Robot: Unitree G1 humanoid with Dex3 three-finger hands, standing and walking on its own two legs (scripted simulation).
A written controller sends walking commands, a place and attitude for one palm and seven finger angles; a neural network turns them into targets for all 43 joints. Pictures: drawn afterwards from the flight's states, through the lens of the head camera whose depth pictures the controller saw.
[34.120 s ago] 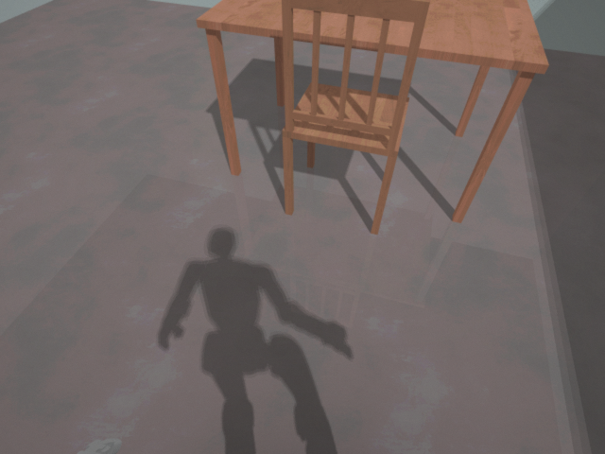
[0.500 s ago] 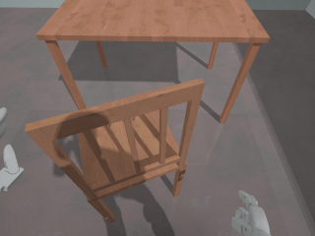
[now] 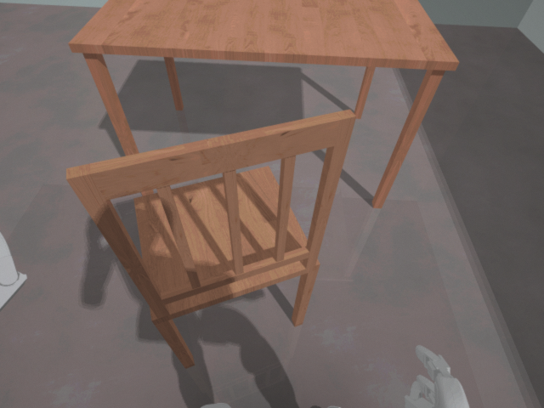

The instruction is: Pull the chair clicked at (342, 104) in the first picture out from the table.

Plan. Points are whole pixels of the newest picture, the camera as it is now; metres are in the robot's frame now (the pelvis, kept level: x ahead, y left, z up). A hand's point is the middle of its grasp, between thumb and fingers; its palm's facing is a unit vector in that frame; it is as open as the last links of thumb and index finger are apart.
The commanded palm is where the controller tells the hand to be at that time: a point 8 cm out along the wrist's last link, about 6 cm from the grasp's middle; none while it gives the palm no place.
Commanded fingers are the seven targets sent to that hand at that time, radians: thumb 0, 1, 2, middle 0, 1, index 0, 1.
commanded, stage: step back with the hand held close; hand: left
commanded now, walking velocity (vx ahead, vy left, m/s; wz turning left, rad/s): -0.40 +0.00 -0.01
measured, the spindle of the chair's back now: (234, 229) +0.43 +0.10 -0.05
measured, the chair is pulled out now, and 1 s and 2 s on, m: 0.49 0.49 0.49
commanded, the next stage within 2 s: stop stepping back and stand still in 1.14 s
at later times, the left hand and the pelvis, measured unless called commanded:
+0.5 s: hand (21, 294) +0.19 +0.25 +0.18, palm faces +0.48 -0.73 -0.49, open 7.4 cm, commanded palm +0.12 +0.29 +0.19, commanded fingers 0.00 0.90 0.90 -0.20 -0.30 -0.20 -0.30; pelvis -0.02 -0.01 -0.01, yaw +1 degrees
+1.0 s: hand (27, 345) +0.14 +0.22 +0.18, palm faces +0.35 -0.79 -0.51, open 7.4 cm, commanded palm +0.08 +0.28 +0.19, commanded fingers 0.00 0.90 0.90 -0.20 -0.30 -0.20 -0.30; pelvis -0.06 -0.02 +0.01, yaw +0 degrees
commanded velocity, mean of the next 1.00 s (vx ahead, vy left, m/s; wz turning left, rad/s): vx -0.40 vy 0.00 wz -0.02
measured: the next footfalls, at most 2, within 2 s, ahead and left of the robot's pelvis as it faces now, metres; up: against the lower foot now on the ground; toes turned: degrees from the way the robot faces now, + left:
right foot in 0.78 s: +0.01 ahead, -0.15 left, +0.00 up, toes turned -1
left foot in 1.04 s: +0.00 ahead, +0.11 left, +0.00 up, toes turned -1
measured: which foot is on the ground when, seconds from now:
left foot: down 0.00-0.88, up 0.90-1.00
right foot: down 0.00-0.64, up 0.66-0.76, down 0.78-1.00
